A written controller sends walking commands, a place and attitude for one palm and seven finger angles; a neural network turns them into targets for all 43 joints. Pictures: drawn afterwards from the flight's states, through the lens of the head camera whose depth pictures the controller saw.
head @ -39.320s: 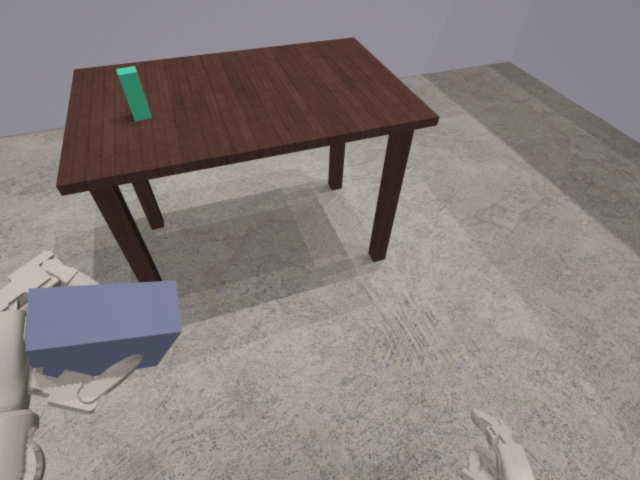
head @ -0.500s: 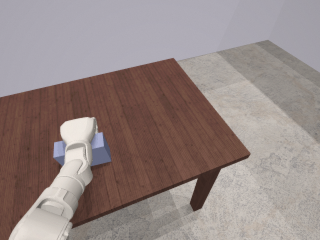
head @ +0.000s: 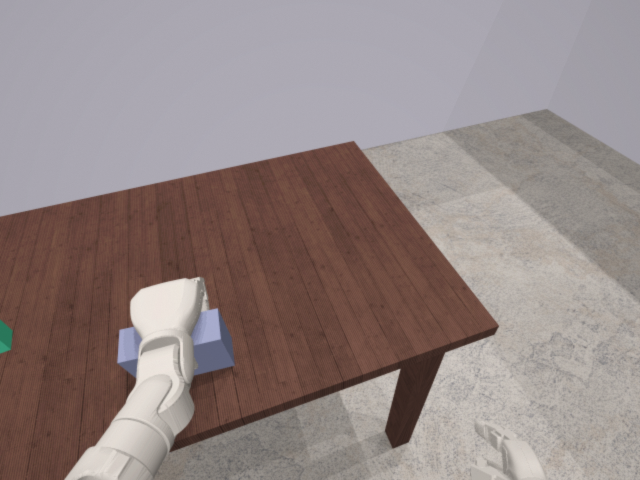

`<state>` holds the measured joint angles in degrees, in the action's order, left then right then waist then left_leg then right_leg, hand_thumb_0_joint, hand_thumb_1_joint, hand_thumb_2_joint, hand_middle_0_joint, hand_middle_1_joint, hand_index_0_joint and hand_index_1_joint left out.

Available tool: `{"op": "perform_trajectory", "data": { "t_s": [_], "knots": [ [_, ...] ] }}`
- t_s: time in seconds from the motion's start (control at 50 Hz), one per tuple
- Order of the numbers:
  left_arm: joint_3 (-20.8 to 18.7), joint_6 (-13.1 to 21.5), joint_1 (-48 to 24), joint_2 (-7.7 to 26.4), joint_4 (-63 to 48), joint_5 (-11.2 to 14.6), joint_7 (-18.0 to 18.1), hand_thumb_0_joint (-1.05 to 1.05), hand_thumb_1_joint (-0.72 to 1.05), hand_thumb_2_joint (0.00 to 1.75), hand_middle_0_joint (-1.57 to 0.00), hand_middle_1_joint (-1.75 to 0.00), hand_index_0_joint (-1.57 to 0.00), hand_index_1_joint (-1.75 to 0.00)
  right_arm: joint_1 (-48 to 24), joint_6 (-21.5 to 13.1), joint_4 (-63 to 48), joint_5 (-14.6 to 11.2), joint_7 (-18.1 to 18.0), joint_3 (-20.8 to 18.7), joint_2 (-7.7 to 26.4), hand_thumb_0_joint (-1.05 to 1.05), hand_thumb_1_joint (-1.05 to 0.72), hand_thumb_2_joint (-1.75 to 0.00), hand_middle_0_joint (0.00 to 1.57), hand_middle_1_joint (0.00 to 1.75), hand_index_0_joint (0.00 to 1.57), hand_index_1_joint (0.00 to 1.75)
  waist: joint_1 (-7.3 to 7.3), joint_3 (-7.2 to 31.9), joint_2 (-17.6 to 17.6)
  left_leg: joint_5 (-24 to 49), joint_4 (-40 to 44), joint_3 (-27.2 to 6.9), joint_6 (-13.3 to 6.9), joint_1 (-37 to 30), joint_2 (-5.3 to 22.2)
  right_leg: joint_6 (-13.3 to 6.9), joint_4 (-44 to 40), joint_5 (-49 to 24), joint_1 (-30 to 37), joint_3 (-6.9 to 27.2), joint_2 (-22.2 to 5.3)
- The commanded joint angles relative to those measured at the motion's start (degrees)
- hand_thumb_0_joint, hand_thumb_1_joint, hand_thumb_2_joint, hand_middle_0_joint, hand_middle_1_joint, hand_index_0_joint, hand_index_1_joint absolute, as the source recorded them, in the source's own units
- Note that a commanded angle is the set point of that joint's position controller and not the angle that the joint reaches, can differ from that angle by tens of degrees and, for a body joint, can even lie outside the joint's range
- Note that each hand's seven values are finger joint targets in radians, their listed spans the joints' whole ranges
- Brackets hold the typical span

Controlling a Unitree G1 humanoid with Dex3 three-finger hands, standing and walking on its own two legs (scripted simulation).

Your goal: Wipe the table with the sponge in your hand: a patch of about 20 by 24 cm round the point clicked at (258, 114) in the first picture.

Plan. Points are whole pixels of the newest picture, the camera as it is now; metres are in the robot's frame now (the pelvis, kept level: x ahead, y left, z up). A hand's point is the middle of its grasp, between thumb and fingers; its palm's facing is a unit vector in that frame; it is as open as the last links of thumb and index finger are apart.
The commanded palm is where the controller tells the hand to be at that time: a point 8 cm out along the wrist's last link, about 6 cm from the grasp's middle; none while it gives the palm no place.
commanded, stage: slide across to the third lane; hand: left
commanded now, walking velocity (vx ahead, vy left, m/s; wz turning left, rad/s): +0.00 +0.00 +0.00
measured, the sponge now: (184, 353) +0.31 +0.24 -0.05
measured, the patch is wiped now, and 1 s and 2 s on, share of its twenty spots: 0.70 0.70 0.90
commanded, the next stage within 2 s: wipe forward along the third lane in 0.74 s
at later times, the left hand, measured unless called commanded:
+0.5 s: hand (202, 340) +0.30 +0.20 +0.01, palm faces -0.09 -0.07 -0.99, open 9.2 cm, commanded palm +0.28 +0.18 +0.07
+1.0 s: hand (235, 324) +0.32 +0.16 +0.01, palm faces -0.08 -0.07 -0.99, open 9.2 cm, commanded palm +0.31 +0.15 +0.06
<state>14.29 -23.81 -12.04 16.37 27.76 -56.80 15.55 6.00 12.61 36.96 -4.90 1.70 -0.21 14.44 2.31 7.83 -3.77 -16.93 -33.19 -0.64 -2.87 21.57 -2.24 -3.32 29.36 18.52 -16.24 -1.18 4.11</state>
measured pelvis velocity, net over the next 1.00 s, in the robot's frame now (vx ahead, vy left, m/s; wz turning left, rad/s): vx -0.03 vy -0.03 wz -0.01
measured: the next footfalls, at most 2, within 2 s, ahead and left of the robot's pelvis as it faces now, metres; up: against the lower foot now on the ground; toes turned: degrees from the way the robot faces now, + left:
none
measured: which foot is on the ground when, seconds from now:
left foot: down 0.00-1.00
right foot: down 0.00-1.00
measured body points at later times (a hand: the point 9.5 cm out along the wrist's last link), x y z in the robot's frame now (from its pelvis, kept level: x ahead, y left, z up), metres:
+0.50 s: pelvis -0.03 -0.01 +0.00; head -0.03 -0.04 +0.45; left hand +0.30 +0.20 +0.06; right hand +0.15 -0.25 -0.12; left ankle +0.00 +0.09 -0.73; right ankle -0.04 -0.09 -0.73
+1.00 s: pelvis -0.03 -0.03 +0.00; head -0.03 -0.05 +0.45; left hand +0.32 +0.16 +0.06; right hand +0.15 -0.27 -0.11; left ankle +0.00 +0.09 -0.73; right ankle -0.04 -0.09 -0.73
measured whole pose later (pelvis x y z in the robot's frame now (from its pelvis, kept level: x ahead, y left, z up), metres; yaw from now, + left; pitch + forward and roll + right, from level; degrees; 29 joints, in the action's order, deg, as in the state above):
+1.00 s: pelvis -0.03 -0.03 +0.00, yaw -1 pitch +5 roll +0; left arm 16.9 -27.6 -24.0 10.2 41.1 -54.7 17.3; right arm 4.6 11.3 40.7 -4.3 0.1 -0.4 13.7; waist 0.8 6.7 -3.0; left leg -14.1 -31.7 -0.4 -0.7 22.4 -0.8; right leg -5.4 30.6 16.7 -18.7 -1.0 5.5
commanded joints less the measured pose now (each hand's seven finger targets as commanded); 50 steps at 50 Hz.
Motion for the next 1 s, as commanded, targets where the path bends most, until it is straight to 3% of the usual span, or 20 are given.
{"op": "perform_trajectory", "data": {
  "t_s": [0.0,0.02,0.06,0.08,0.12,0.26,0.38,0.42,0.46,0.5,0.56,0.62,0.66,0.72,0.76,0.78,0.82,0.86,0.9,0.98],
  "knots": [
    [-3.1,-0.6,-5.2,4.0,-8.1,1.8,-0.6,0.0,0.1,1.3,-1.2,-1.6,-1.2,-1.6,-8.0,-2.8,-8.5,0.1,-0.6,-2.2,6.5,0.0,-0.9,-0.9,0.2,0.3,0.2,0.3,0.36,10.2,5.4,20.2,1.8,-1.9,0.2,-7.9,-0.3,-1.4,-1.8,-29.3,4.9,2.5,-1.0],
    [-2.1,-0.6,-4.8,3.2,-8.9,1.8,-0.8,0.0,0.1,1.3,-1.2,-1.6,-1.2,-1.6,-8.1,-2.9,-8.8,0.2,-0.6,-2.1,6.6,0.0,-0.9,-0.9,0.2,0.3,0.2,0.3,-0.05,9.5,6.2,19.5,1.9,-1.7,0.2,-7.4,-0.4,-1.4,-1.8,-29.9,5.0,2.9,-1.0],
    [-5.4,-0.8,-4.8,6.8,-9.3,1.3,-0.8,0.0,0.1,1.3,-1.2,-1.6,-1.2,-1.6,-9.2,-2.7,-8.4,0.1,-0.8,-2.0,7.0,0.0,-0.9,-0.9,0.2,0.3,0.2,0.3,0.76,8.4,5.0,17.4,2.9,-2.2,0.3,-6.7,-0.4,-1.7,-2.6,-27.0,4.6,4.1,-0.9],
    [-2.7,-0.7,-7.3,4.1,-9.5,1.3,-0.7,0.0,0.1,1.3,-1.2,-1.6,-1.2,-1.6,-8.6,-2.7,-8.4,0.3,-1.0,-2.0,6.5,0.0,-0.9,-0.9,0.2,0.3,0.2,0.3,-0.58,7.8,5.8,16.2,2.8,-1.8,0.0,-6.8,-0.4,-1.3,-2.5,-25.3,3.9,3.3,-0.9],
    [-1.4,-1.0,-11.1,3.4,-10.7,1.0,-0.8,0.0,0.1,1.3,-1.2,-1.6,-1.2,-1.6,-9.4,-2.8,-8.2,0.1,-1.3,-2.0,6.5,0.0,-0.9,-0.9,0.2,0.3,0.2,0.3,-1.04,6.1,4.9,14.2,3.2,-2.0,-0.1,-7.1,-0.3,-1.4,-3.5,-21.9,2.1,3.4,-0.9],
    [-2.9,0.9,-20.1,6.4,-11.2,0.2,-0.8,0.0,0.1,1.3,-1.2,-1.6,-1.2,-1.6,-9.9,-3.7,-6.9,0.5,-2.8,-2.0,6.3,0.0,-0.9,-0.9,0.2,0.3,0.2,0.3,-0.88,8.5,4.0,10.5,4.3,-2.5,-0.5,-8.4,-0.5,-1.4,-4.7,-15.6,1.7,4.6,-0.7],
    [-1.8,3.3,-27.0,4.7,-7.9,0.0,0.8,0.0,0.1,1.3,-1.2,-1.6,-1.2,-1.6,-8.8,-5.1,-5.5,0.6,-3.6,-2.1,5.8,0.0,-0.9,-0.9,0.2,0.3,0.2,0.3,-1.95,8.2,3.1,7.3,4.4,-2.1,-0.5,-8.2,-0.4,-1.1,-4.9,-10.0,-0.6,4.0,-0.7],
    [-1.4,3.6,-26.5,3.3,-6.1,0.4,1.5,0.0,0.1,1.3,-1.2,-1.6,-1.2,-1.6,-8.3,-5.7,-5.2,0.7,-3.5,-2.4,5.8,0.0,-0.9,-0.9,0.2,0.3,0.2,0.3,-1.76,9.0,4.5,7.0,3.9,-2.0,-0.4,-7.6,-0.4,-1.0,-5.0,-10.4,-0.6,4.2,-0.8],
    [-3.4,3.4,-29.2,5.5,-5.3,-0.2,2.1,0.0,0.1,1.3,-1.2,-1.6,-1.2,-1.6,-9.0,-5.6,-4.6,0.8,-3.5,-2.3,6.1,0.0,-0.9,-0.9,0.2,0.3,0.2,0.3,-0.97,10.5,3.8,7.3,4.2,-2.2,-0.1,-7.5,-0.3,-1.2,-4.6,-10.5,-0.4,4.8,-0.6],
    [0.8,3.3,-30.6,0.5,-4.2,0.0,2.8,0.0,0.1,1.3,-1.2,-1.6,-1.2,-1.6,-8.2,-6.0,-4.6,0.7,-3.0,-2.5,5.6,0.0,-0.9,-0.9,0.2,0.3,0.2,0.3,-2.14,10.6,5.0,7.6,3.3,-1.9,-0.2,-7.7,-0.2,-0.9,-4.1,-10.9,-1.5,3.6,-0.8],
    [-1.5,2.2,-29.4,2.3,-2.7,0.2,3.6,0.0,0.1,1.3,-1.2,-1.6,-1.2,-1.6,-8.7,-5.9,-4.4,0.8,-2.6,-2.6,5.9,0.0,-0.9,-0.9,0.2,0.3,0.2,0.3,-0.7,12.8,5.0,9.3,3.5,-2.1,0.1,-6.9,-0.2,-1.2,-3.5,-13.5,0.4,4.2,-0.7],
    [2.1,0.9,-31.0,-2.1,-1.1,0.4,4.5,0.0,0.1,1.3,-1.2,-1.6,-1.2,-1.6,-8.0,-6.0,-4.3,0.7,-1.9,-2.9,5.5,0.0,-0.9,-0.9,0.2,0.3,0.2,0.3,-1.96,12.0,5.6,9.6,2.7,-1.4,0.0,-6.7,-0.1,-0.8,-3.1,-14.5,-0.6,3.3,-0.9],
    [-0.6,-0.2,-29.6,0.3,0.0,0.5,5.0,0.0,0.1,1.3,-1.2,-1.6,-1.2,-1.6,-8.7,-5.7,-4.0,0.9,-1.6,-2.9,5.7,0.0,-0.9,-0.9,0.2,0.3,0.2,0.3,-0.31,13.5,5.8,11.0,2.9,-1.5,0.1,-6.4,-0.1,-1.2,-3.0,-16.6,1.0,4.0,-0.7],
    [2.5,-1.6,-29.6,-3.2,0.5,1.3,5.2,0.0,0.1,1.3,-1.2,-1.6,-1.2,-1.6,-8.6,-5.5,-4.3,0.7,-1.0,-3.0,5.4,0.0,-0.9,-0.9,0.2,0.3,0.2,0.3,-1.4,13.0,8.0,11.4,2.4,-0.7,-0.2,-6.0,-0.2,-0.5,-3.0,-19.5,1.8,3.6,-1.3],
    [-1.8,-2.6,-29.8,1.6,0.8,1.5,5.4,0.0,0.1,1.3,-1.2,-1.6,-1.2,-1.6,-9.8,-5.0,-4.1,0.9,-1.2,-2.7,5.8,0.0,-0.9,-0.9,0.2,0.3,0.2,0.3,-0.03,13.6,7.6,11.6,2.9,-0.6,-0.1,-5.2,-0.4,-0.7,-3.4,-21.2,3.8,5.1,-1.4],
    [0.0,-2.8,-30.7,-0.3,0.5,1.9,5.4,0.0,0.1,1.3,-1.2,-1.6,-1.2,-1.6,-9.6,-4.9,-4.4,0.8,-1.3,-2.6,5.4,0.0,-0.9,-0.9,0.2,0.3,0.2,0.3,-1.19,12.8,7.6,11.2,2.8,-0.1,-0.2,-5.0,-0.5,-0.1,-3.3,-21.4,3.9,4.7,-1.8],
    [0.5,-3.5,-30.0,-1.1,1.3,2.2,5.3,0.0,0.1,1.3,-1.2,-1.6,-1.2,-1.6,-9.8,-4.8,-4.2,0.7,-1.3,-2.6,5.3,0.0,-0.9,-0.9,0.2,0.3,0.2,0.3,-1.19,11.7,8.3,11.0,2.8,0.4,-0.3,-4.5,-0.6,0.0,-3.7,-22.9,4.2,5.1,-2.1],
    [-4.1,-4.3,-30.1,4.7,2.7,1.3,4.8,0.0,0.1,1.3,-1.2,-1.6,-1.2,-1.6,-10.4,-4.0,-3.9,0.8,-1.8,-2.1,5.9,0.0,-0.9,-0.9,0.2,0.3,0.2,0.3,-0.08,11.9,8.0,10.8,3.6,0.0,0.0,-3.6,-0.7,-0.3,-3.9,-22.9,5.1,6.3,-2.0],
    [-0.4,-4.3,-33.8,1.5,2.6,0.7,4.4,0.0,0.1,1.3,-1.2,-1.6,-1.2,-1.6,-9.8,-3.8,-4.1,0.7,-2.2,-2.0,5.4,0.0,-0.9,-0.9,0.2,0.3,0.2,0.3,-1.91,11.1,6.7,10.2,3.2,0.5,-0.2,-4.1,-0.8,0.1,-4.0,-22.0,3.7,5.7,-2.3],
    [-1.7,-3.6,-34.9,3.7,4.3,-1.2,3.4,0.0,0.1,1.3,-1.2,-1.6,-1.2,-1.6,-8.6,-3.3,-4.0,0.9,-2.6,-2.1,5.7,0.0,-0.9,-0.9,0.2,0.3,0.2,0.3,-1.94,12.2,4.5,10.8,2.9,0.2,-0.2,-4.5,-0.8,-0.4,-3.4,-21.7,3.0,5.7,-2.2]
  ]
}}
